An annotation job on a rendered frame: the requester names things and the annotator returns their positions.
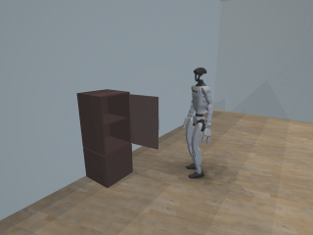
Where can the robot left forearm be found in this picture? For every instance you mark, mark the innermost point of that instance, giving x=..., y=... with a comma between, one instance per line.
x=208, y=119

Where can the robot right forearm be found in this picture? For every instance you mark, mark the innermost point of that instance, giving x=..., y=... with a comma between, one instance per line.
x=191, y=111

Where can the robot left thigh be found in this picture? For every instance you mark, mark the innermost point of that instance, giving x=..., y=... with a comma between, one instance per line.
x=196, y=136

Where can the robot torso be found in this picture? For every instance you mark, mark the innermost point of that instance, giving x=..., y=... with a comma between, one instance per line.
x=199, y=104

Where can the cupboard door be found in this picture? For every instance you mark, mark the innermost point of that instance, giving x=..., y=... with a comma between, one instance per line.
x=143, y=111

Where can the right robot hand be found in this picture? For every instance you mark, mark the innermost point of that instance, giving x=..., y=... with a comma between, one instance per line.
x=185, y=121

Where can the robot left upper arm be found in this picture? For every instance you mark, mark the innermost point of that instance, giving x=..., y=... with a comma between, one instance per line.
x=207, y=95

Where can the left robot hand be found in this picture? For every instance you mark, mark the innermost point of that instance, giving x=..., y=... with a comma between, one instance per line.
x=206, y=132

